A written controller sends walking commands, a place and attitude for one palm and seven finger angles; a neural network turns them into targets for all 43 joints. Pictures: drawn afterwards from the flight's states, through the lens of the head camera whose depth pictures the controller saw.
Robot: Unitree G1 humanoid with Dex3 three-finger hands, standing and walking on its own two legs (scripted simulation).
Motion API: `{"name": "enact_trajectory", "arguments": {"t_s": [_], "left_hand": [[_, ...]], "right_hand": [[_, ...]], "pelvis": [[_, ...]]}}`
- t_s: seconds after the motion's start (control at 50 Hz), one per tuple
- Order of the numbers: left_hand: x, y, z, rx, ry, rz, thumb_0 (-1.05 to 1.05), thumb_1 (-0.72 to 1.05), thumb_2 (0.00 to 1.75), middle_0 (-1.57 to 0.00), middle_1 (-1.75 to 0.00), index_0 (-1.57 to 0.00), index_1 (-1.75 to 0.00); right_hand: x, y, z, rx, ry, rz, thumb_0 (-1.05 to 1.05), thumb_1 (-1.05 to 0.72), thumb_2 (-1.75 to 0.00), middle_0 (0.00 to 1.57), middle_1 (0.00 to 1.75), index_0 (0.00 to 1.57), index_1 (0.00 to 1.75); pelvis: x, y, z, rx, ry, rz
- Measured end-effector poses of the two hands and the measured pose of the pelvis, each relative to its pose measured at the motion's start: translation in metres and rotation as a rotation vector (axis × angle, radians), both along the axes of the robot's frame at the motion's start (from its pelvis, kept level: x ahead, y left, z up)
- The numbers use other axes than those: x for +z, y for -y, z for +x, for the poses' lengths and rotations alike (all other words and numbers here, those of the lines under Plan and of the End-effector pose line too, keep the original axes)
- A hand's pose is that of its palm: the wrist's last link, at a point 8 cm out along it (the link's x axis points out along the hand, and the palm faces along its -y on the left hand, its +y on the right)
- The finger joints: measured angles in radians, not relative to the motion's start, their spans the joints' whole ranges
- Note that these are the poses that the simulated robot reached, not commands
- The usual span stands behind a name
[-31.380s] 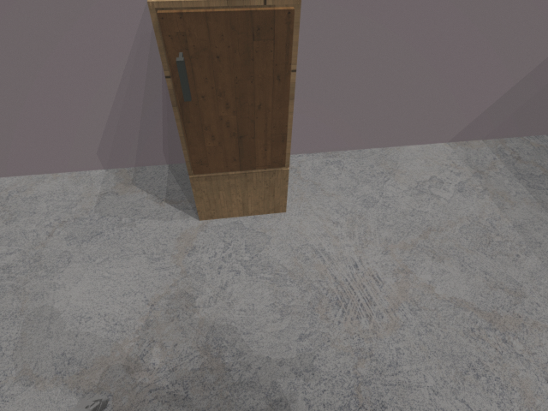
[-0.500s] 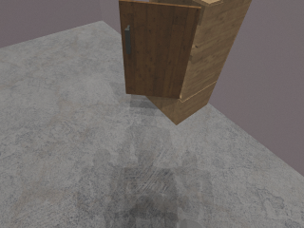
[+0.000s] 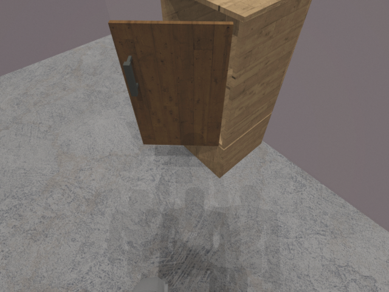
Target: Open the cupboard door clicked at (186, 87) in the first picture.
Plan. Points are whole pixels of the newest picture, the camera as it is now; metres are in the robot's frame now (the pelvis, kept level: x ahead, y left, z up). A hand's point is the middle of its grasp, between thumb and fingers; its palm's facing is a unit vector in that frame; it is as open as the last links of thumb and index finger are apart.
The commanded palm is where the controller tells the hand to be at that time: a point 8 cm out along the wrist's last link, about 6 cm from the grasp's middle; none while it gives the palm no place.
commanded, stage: take the last steps up to it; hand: left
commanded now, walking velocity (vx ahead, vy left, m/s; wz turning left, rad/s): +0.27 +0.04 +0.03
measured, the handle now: (132, 76) +0.77 +0.25 -0.03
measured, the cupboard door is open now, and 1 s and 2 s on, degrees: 46 46 46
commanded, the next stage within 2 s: come to a stop and stand still in 0.26 s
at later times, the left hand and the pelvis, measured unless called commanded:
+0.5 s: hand (112, 272) +0.19 +0.22 -0.18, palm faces +0.03 -0.98 -0.20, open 7.3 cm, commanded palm none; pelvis +0.16 +0.04 +0.00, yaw -2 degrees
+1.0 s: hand (112, 253) +0.23 +0.23 -0.19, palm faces +0.05 -0.98 -0.18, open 7.4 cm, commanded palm none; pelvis +0.16 +0.05 -0.01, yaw +0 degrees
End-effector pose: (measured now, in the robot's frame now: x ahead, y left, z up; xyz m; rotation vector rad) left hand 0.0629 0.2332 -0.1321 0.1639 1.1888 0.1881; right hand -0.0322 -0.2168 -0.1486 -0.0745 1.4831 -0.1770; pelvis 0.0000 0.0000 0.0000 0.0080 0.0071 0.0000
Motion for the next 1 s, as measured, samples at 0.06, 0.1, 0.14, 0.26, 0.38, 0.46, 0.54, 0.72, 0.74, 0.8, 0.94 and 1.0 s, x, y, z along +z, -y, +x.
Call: {"name": "enact_trajectory", "arguments": {"t_s": [0.06, 0.1, 0.14, 0.26, 0.38, 0.46, 0.54, 0.72, 0.74, 0.8, 0.94, 1.0], "left_hand": [[-0.003, -0.006, -0.014, 0.022, -0.082, -0.01, -0.04, 0.97, 0.9, -0.2, -0.3, -0.2, -0.3], [-0.008, -0.008, -0.023, 0.044, -0.139, -0.029, -0.03, 0.96, 0.9, -0.2, -0.3, -0.2, -0.3], [-0.013, -0.009, -0.032, 0.067, -0.197, -0.053, -0.02, 0.94, 0.9, -0.2, -0.3, -0.2, -0.3], [-0.037, -0.018, -0.034, 0.1, -0.354, -0.118, -0.01, 0.92, 0.9, -0.19, -0.3, -0.2, -0.3], [-0.027, -0.028, 0.038, 0.054, -0.279, -0.102, 0.0, 0.91, 0.9, -0.19, -0.3, -0.2, -0.3], [-0.019, -0.031, 0.096, 0.016, -0.192, -0.06, 0.01, 0.92, 0.9, -0.19, -0.3, -0.2, -0.3], [-0.018, -0.033, 0.137, -0.009, -0.14, -0.011, 0.01, 0.94, 0.9, -0.19, -0.3, -0.2, -0.3], [-0.013, -0.018, 0.184, -0.045, -0.086, 0.008, 0.0, 0.92, 0.9, -0.19, -0.3, -0.2, -0.3], [-0.013, -0.018, 0.186, -0.042, -0.078, 0.002, 0.0, 0.91, 0.9, -0.19, -0.3, -0.2, -0.3], [-0.016, -0.021, 0.189, -0.03, -0.058, -0.019, 0.0, 0.91, 0.9, -0.2, -0.3, -0.2, -0.3], [-0.03, -0.041, 0.173, -0.002, -0.084, -0.055, 0.0, 0.9, 0.9, -0.2, -0.3, -0.2, -0.3], [-0.026, -0.046, 0.161, 0.009, -0.108, -0.052, 0.0, 0.91, 0.9, -0.2, -0.3, -0.2, -0.3]], "right_hand": [[0.004, 0.005, 0.065, 0.044, 0.102, -0.025, 0.0, -0.92, -0.89, 0.19, 0.3, 0.19, 0.29], [0.008, 0.008, 0.106, 0.076, 0.158, -0.045, 0.01, -0.93, -0.89, 0.19, 0.3, 0.19, 0.29], [0.011, 0.005, 0.146, 0.11, 0.212, -0.061, 0.01, -0.93, -0.89, 0.19, 0.3, 0.19, 0.29], [0.013, -0.016, 0.239, 0.169, 0.361, -0.109, 0.0, -0.92, -0.89, 0.19, 0.3, 0.19, 0.29], [0.012, -0.038, 0.247, 0.138, 0.312, -0.076, 0.0, -0.91, -0.89, 0.19, 0.3, 0.19, 0.29], [0.009, -0.031, 0.238, 0.089, 0.246, -0.085, -0.02, -0.96, -0.89, 0.2, 0.3, 0.2, 0.3], [-0.003, -0.022, 0.227, 0.058, 0.155, -0.062, -0.01, -0.95, -0.89, 0.2, 0.3, 0.2, 0.3], [-0.01, -0.005, 0.218, 0.001, 0.04, -0.046, 0.0, -0.92, -0.89, 0.2, 0.3, 0.2, 0.3], [-0.008, -0.005, 0.218, 0.006, 0.036, -0.053, 0.0, -0.92, -0.89, 0.2, 0.3, 0.2, 0.29], [-0.002, -0.006, 0.222, 0.023, 0.042, -0.076, 0.0, -0.91, -0.89, 0.19, 0.3, 0.2, 0.29], [0.009, -0.023, 0.227, 0.062, 0.113, -0.122, 0.0, -0.91, -0.89, 0.19, 0.3, 0.2, 0.29], [0.012, -0.032, 0.229, 0.079, 0.129, -0.111, 0.0, -0.91, -0.89, 0.19, 0.3, 0.2, 0.29]], "pelvis": [[0.002, -0.003, 0.022, 0.007, -0.003, -0.005], [0.001, -0.008, 0.037, 0.01, -0.001, -0.01], [-0.001, -0.015, 0.053, 0.01, 0.003, -0.014], [-0.018, -0.04, 0.103, -0.005, 0.017, -0.011], [-0.008, -0.046, 0.134, -0.028, 0.008, 0.007], [-0.003, -0.044, 0.153, -0.029, 0.005, 0.012], [-0.009, -0.031, 0.17, -0.033, 0.014, 0.027], [-0.009, -0.02, 0.183, -0.016, 0.004, 0.015], [-0.008, -0.021, 0.182, -0.013, 0.004, 0.015], [-0.007, -0.028, 0.178, -0.004, 0.003, 0.011], [-0.01, -0.045, 0.168, -0.008, 0.008, -0.002], [-0.006, -0.047, 0.165, -0.008, 0.002, -0.007]]}}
